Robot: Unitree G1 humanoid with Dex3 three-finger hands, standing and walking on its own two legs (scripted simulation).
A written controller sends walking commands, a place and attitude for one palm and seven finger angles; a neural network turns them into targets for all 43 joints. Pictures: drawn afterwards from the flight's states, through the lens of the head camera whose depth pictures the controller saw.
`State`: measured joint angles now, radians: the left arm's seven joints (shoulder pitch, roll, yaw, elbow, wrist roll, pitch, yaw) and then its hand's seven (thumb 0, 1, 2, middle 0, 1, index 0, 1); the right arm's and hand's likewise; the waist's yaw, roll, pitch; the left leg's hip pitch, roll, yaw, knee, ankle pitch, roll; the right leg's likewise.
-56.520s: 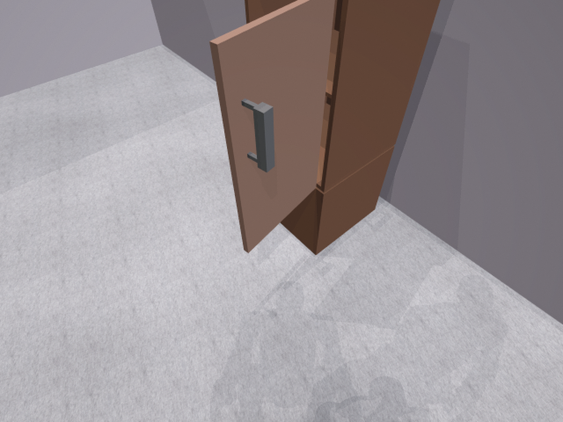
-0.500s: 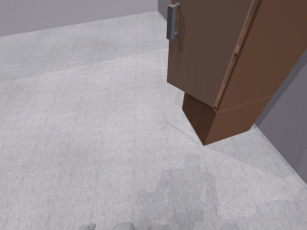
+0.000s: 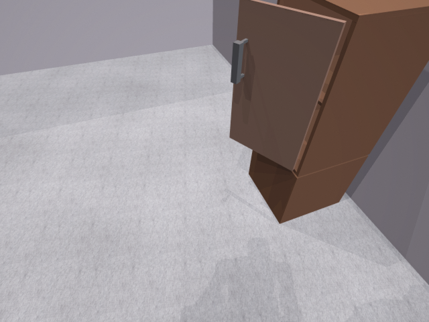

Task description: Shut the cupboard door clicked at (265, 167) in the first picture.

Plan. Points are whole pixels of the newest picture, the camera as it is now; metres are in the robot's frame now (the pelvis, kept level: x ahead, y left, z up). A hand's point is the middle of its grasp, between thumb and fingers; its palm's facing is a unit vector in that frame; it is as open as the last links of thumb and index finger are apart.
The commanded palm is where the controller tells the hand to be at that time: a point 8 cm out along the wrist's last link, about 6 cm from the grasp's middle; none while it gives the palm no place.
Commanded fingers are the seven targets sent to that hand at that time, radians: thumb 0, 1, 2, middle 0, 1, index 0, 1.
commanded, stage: let the arm hang, fingers relaxed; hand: left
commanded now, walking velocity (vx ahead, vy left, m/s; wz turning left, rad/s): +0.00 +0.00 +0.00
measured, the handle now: (240, 61) +0.94 -0.04 +0.05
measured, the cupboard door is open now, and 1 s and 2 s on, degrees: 30 30 30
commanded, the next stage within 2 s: look to check the result in 0.28 s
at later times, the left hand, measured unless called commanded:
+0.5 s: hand out of the picture -0.04 +0.17 -0.18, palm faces +0.02 -0.99 -0.17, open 7.4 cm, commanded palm none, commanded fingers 0.00 0.90 0.90 -0.20 -0.30 -0.20 -0.30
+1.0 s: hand out of the picture -0.02 +0.17 -0.18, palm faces +0.01 -0.98 -0.18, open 7.4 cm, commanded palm none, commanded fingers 0.00 0.90 0.90 -0.20 -0.30 -0.20 -0.30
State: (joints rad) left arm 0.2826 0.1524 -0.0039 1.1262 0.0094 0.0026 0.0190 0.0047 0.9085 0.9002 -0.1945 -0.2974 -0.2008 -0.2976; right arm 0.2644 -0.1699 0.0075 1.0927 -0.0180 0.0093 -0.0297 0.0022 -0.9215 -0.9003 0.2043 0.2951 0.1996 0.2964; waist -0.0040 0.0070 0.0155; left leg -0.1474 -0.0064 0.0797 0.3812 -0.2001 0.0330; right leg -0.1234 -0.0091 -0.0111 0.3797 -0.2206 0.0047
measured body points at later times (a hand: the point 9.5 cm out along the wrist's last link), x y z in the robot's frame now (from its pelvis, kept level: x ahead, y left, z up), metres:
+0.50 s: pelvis -0.01 +0.01 +0.00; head -0.01 +0.00 +0.45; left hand -0.04 +0.22 -0.16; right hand -0.05 -0.20 -0.17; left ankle +0.01 +0.09 -0.75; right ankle -0.01 -0.12 -0.75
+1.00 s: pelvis +0.00 +0.00 +0.00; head +0.00 +0.00 +0.45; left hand -0.01 +0.22 -0.16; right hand -0.02 -0.22 -0.16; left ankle +0.01 +0.09 -0.75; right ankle -0.01 -0.12 -0.75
